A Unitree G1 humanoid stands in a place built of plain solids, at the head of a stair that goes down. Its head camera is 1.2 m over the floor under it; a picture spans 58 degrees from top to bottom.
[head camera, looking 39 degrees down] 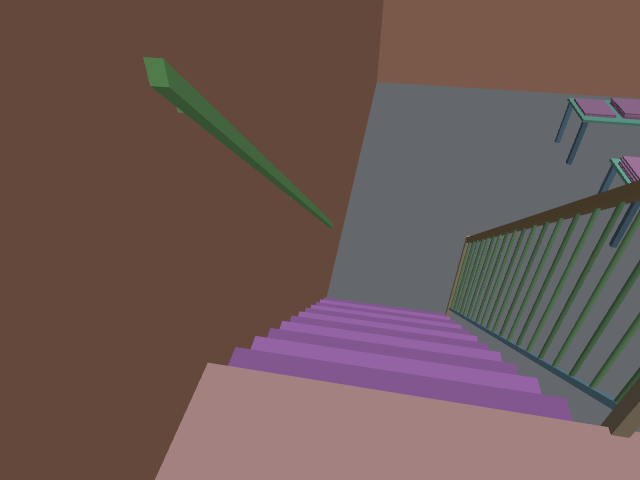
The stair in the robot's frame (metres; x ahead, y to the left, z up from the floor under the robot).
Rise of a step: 0.19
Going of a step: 0.20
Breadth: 1.21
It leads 10 degrees to the right of straight ahead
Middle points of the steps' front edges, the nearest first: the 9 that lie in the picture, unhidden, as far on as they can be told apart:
0.74 -0.23 0.00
0.94 -0.27 -0.18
1.14 -0.31 -0.37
1.34 -0.34 -0.55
1.54 -0.38 -0.74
1.75 -0.42 -0.92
1.95 -0.45 -1.11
2.15 -0.49 -1.29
2.35 -0.53 -1.48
